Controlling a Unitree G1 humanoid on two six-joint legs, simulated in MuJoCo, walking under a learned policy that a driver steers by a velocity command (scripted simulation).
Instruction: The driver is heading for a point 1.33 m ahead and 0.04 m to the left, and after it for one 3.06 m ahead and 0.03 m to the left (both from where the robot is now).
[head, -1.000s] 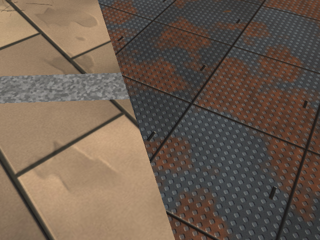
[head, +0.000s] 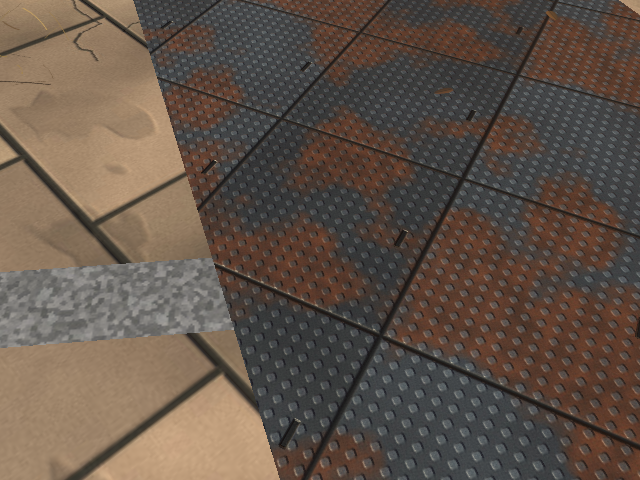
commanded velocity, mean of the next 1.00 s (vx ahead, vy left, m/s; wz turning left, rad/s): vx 0.50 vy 0.00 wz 0.00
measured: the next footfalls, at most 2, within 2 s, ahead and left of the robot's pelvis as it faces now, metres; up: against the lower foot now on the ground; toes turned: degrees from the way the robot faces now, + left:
right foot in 0.26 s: +0.34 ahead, -0.15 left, +0.00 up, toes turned -2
left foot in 0.82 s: +0.64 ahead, +0.09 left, +0.00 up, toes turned +3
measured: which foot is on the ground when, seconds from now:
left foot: down 0.00-0.28, up 0.30-0.80, down 0.82-1.00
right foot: up 0.00-0.24, down 0.26-0.84, up 0.86-1.00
